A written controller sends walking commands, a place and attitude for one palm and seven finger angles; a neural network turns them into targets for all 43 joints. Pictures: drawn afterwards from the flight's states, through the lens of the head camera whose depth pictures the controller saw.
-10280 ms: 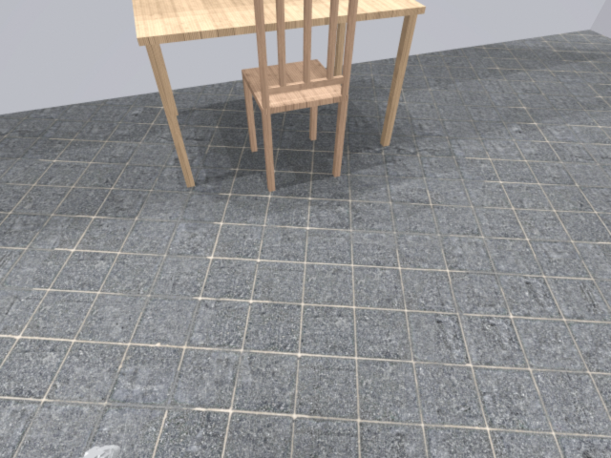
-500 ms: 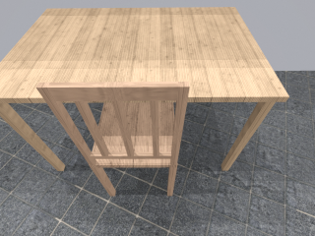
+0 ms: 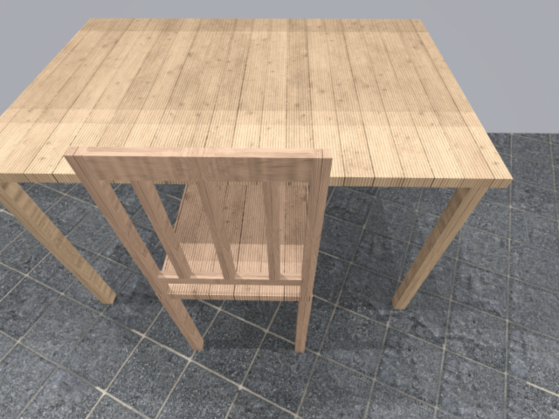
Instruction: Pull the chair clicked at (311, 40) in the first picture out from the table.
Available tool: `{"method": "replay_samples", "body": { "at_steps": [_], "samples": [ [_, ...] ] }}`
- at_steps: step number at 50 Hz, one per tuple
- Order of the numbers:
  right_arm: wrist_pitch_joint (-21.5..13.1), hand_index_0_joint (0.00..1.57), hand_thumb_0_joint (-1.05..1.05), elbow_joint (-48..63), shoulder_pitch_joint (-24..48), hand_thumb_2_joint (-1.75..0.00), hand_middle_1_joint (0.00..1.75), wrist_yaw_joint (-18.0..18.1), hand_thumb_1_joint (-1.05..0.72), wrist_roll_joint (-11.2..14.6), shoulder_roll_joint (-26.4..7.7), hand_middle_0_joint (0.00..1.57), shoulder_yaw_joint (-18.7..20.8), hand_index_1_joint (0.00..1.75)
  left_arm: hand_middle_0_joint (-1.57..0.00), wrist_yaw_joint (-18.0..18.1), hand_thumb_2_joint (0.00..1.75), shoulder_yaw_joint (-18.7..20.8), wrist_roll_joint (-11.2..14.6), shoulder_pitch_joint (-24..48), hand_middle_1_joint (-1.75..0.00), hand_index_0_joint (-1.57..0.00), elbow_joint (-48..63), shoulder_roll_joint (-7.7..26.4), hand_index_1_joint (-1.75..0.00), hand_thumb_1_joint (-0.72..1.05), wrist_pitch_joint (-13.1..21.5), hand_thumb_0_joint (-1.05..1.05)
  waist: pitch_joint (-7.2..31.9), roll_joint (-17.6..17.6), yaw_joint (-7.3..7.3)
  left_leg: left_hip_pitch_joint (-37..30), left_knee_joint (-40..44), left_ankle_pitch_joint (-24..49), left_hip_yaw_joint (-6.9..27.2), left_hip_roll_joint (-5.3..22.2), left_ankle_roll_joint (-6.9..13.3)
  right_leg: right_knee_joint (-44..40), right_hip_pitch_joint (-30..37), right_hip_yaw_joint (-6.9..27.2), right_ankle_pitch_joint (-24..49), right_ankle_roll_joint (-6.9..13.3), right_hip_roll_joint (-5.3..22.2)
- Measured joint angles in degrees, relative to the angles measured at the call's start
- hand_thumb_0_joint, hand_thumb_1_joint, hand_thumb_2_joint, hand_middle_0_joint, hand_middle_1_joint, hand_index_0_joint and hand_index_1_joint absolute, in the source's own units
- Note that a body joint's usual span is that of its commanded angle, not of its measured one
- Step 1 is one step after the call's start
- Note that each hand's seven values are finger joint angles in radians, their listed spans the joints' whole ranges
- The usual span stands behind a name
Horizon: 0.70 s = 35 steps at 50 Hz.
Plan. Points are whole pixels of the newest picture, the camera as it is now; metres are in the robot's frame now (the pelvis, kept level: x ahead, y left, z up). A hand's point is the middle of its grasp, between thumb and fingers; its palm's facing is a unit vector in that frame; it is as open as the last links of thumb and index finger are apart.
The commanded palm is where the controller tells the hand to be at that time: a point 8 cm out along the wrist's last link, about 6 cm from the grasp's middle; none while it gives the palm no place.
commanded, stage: come to a stop and stand still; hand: left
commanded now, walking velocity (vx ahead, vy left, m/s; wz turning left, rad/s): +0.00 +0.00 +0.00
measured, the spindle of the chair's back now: (219, 235) +0.44 +0.14 -0.06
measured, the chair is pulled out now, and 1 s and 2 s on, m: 0.00 0.00 0.00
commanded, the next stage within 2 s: look again from close up in 0.64 s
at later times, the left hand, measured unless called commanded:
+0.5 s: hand out of the picture +0.02 +0.22 -0.15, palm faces -0.01 -0.96 -0.30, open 7.4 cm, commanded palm none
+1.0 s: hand out of the picture -0.05 +0.21 -0.17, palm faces -0.01 -0.98 -0.19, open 7.4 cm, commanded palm none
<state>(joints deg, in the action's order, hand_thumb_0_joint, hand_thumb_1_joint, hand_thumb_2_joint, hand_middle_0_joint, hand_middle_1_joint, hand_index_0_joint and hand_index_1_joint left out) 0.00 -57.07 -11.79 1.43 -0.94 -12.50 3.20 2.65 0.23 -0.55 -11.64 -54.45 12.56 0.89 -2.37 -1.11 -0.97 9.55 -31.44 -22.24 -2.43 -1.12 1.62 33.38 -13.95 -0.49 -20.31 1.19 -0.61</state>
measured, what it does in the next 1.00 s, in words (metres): shifts its weight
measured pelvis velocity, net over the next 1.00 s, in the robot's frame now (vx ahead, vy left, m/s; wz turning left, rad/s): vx -0.05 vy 0.03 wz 0.00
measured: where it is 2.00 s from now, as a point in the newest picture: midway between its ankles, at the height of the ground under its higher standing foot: outside the picture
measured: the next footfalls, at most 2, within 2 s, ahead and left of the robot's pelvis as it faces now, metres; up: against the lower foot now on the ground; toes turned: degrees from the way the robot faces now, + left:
none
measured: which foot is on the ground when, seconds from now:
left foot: down 0.00-1.00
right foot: down 0.00-1.00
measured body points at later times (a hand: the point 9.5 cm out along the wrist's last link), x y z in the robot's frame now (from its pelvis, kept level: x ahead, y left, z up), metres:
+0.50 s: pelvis -0.04 +0.00 +0.01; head -0.04 +0.00 +0.46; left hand +0.02 +0.27 -0.13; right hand +0.04 -0.26 -0.13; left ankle -0.07 +0.10 -0.73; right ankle -0.03 -0.11 -0.73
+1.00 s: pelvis -0.05 +0.03 +0.01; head -0.05 +0.04 +0.46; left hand -0.05 +0.26 -0.15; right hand -0.05 -0.20 -0.14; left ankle -0.07 +0.10 -0.73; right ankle -0.03 -0.11 -0.73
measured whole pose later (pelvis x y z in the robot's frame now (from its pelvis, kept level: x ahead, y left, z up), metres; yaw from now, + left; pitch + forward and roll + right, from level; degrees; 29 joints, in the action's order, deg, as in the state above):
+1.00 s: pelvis -0.05 +0.03 +0.01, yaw +0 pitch -2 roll +0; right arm -0.8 -67.7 -14.0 0.7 -0.4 -9.3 0.2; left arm 2.6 -1.8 -0.8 -16.1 -63.7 10.1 0.5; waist -1.7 1.2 -0.2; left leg 7.5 -23.0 -13.8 -2.6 -3.6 4.0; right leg 23.8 -11.4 0.7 -10.5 -1.6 1.5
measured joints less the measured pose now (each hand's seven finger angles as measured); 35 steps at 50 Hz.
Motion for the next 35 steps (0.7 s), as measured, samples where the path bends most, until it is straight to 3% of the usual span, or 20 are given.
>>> {"method": "replay_samples", "body": {
  "at_steps": [6, 13, 21, 35],
  "samples": [
    [0.28, 0.2, 0.0, 2.07, 4.77, -0.9, 0.3, -0.29, -0.91, 0.01, -3.49, 0.2, 0.27, 0.3, -0.2, -0.07, 0.89, -0.28, -0.16, 0.63, -0.3, -0.2, 0.58, 1.29, -0.3, 0.9, 0.1, 0.01, 0.18, -1.15, 0.16, -0.2, 0.72, 0.9, 1.74, 0.58, -0.56, -2.02, 0.93, -0.96, 2.26, 0.51, -0.73],
    [0.25, 0.2, 0.0, 1.73, 7.24, -0.9, 0.3, -1.19, -0.91, -0.37, -4.63, 0.2, -1.07, 0.3, -0.2, -0.59, 0.89, -0.74, -0.16, 2.08, -0.3, -0.2, -0.13, 2.98, -0.3, 0.9, -0.3, 0.01, 0.6, -0.2, 1.11, -1.4, 4.56, 4.71, 1.94, 0.23, -0.51, -6.1, 2.4, -1.11, 5.71, 0.24, -0.39],
    [0.3, 0.2, 0.0, -1.32, 5.3, -0.9, 0.3, -1.85, -0.91, -0.38, -3.4, 0.2, -2.64, 0.3, -0.2, -0.98, 0.89, -1.46, -0.12, 1.41, -0.3, -0.2, -2.2, 3.2, -0.3, 0.9, -0.3, 0.01, 1.11, 0.37, 1.11, -1.57, 7.22, 7.13, 1.85, -0.25, -0.17, -8.96, 2.7, -0.99, 8.2, -0.2, 0.07],
    [-0.15, 0.2, 0.0, -9.3, -0.57, -0.9, 0.3, -1.42, -0.91, 0.15, 0.13, 0.2, -3.27, 0.3, -0.2, -0.61, 0.89, -1.89, 0.07, -1.77, -0.3, -0.2, -7.29, 0.66, -0.3, 0.91, -0.15, 0.01, 0.21, 1.36, 0.6, -2.32, 8.53, 8.2, 0.84, -1.38, 1.0, -9.66, 2.98, 0.09, 9.25, -1.39, 1.12]
  ]
}}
